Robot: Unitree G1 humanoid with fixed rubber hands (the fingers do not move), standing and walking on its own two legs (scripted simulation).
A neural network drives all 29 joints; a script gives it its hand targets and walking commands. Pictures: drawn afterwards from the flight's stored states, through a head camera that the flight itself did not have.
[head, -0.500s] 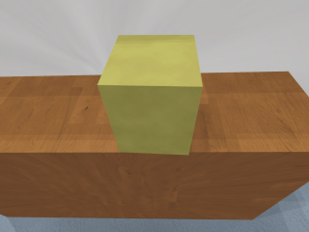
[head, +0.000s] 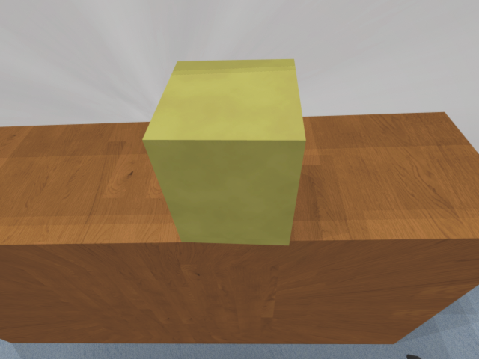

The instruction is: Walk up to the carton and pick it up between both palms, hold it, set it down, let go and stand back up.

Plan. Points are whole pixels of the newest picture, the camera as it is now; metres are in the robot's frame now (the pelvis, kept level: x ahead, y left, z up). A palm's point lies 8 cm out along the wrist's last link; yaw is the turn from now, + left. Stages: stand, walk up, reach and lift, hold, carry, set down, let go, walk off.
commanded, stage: walk up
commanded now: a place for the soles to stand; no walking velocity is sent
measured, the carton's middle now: (234, 155) +0.43 +0.02 +0.12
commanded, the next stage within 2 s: reach and lift in 0.04 s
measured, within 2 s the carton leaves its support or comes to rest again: neither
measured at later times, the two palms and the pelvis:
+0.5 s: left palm out of the picture +0.15 +0.26 -0.07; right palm out of the picture +0.14 -0.26 -0.07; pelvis -0.01 -0.01 -0.01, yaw -1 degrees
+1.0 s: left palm out of the picture +0.15 +0.25 -0.01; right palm out of the picture +0.13 -0.22 -0.01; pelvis -0.01 +0.00 +0.00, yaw -3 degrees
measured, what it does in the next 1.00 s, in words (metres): stands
